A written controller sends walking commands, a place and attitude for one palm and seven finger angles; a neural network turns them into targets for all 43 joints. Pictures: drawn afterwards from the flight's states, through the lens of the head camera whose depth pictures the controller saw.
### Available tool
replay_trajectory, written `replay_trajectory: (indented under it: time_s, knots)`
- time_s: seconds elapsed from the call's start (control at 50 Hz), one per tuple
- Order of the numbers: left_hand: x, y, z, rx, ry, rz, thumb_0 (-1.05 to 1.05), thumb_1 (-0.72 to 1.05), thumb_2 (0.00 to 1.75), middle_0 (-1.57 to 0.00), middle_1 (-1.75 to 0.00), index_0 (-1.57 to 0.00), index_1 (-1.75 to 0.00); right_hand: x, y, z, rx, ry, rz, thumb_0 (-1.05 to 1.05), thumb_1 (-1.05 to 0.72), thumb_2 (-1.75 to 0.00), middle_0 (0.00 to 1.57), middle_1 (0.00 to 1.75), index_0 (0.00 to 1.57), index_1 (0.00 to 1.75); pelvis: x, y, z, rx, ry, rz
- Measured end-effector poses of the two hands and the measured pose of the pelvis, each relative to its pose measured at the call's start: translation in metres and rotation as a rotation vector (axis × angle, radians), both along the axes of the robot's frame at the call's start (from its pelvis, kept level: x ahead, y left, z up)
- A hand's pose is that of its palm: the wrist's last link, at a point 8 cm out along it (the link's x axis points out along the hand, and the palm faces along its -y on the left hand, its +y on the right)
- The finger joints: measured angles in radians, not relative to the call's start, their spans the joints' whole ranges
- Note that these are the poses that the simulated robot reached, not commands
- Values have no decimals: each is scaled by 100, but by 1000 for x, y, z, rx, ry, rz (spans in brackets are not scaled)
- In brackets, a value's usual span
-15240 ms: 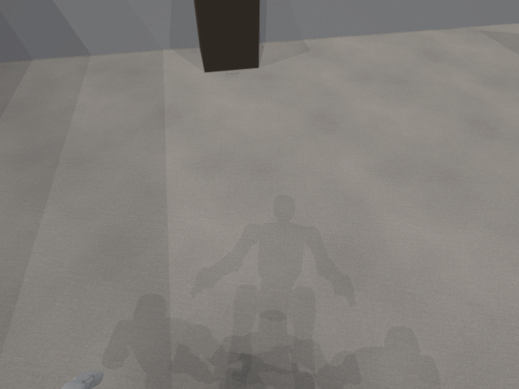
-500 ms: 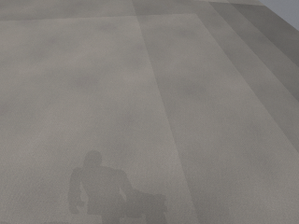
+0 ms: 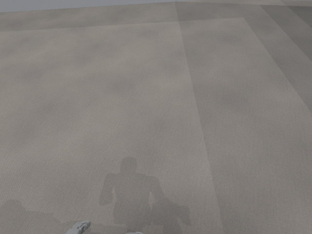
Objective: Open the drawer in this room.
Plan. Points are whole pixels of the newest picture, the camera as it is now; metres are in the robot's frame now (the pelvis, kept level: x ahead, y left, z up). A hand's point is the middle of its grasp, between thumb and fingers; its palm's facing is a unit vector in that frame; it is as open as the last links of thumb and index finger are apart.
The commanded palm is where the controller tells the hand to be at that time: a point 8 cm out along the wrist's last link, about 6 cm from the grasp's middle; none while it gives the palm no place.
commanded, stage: turn or walk to find it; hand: left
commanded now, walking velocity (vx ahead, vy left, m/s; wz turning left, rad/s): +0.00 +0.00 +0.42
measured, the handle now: out of the picture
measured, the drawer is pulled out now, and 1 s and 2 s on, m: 0.00 0.00 0.00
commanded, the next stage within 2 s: none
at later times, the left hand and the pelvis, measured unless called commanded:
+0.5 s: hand out of the picture -0.04 +0.25 -0.18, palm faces +0.28 -0.93 -0.25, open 7.4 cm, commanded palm none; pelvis -0.02 +0.04 +0.00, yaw +13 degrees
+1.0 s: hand out of the picture -0.03 +0.19 -0.14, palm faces +0.44 -0.85 -0.28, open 7.4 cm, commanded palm none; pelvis -0.02 -0.02 +0.01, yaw +27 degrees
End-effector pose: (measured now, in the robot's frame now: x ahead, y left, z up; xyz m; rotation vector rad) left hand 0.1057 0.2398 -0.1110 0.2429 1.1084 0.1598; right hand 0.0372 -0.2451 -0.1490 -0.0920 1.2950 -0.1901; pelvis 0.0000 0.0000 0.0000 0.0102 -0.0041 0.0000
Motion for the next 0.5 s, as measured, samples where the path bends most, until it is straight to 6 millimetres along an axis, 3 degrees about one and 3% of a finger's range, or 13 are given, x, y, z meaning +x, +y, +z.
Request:
replay_trajectory:
  time_s: [0.12,0.24,0.42,0.5]
  knots:
    - [-40,-9,5,-5,49,81,1,90,90,-20,-30,-20,-30,-1,-14,4,0,46,48,0,-91,-90,20,30,20,30,-3,-7,7,18,-13,64]
    - [-81,-3,-3,-27,113,164,1,90,90,-20,-30,-20,-30,11,-11,9,-23,80,124,0,-91,-90,20,30,20,30,-5,-3,8,25,-7,126]
    - [-155,42,-38,-67,228,319,1,90,89,-20,-30,-20,-30,75,40,18,-81,-51,292,0,-91,-90,20,30,20,30,-13,31,-7,4,-4,205]
    - [-167,59,-34,-61,257,358,1,90,90,-20,-30,-20,-30,90,62,31,-84,-114,335,0,-91,-90,20,30,20,30,-17,38,1,-15,-11,228]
